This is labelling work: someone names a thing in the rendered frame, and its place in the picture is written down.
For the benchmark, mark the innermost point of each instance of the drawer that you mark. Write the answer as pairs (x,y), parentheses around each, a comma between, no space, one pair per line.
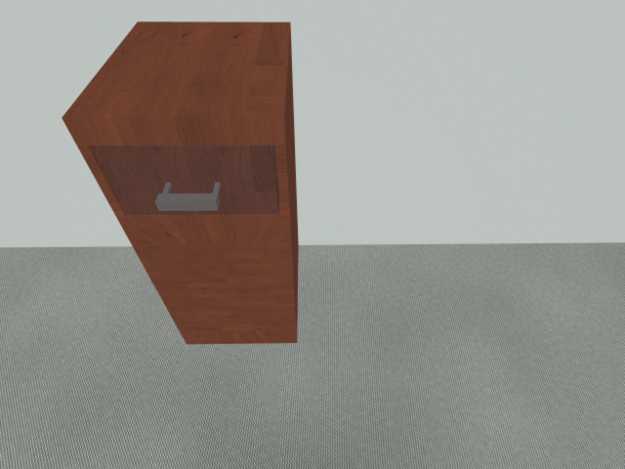
(248,176)

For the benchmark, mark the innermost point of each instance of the handle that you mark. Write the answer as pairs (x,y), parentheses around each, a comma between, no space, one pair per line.
(167,201)

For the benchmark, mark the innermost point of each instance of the cabinet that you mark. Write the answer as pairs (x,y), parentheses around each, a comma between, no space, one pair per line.
(224,279)

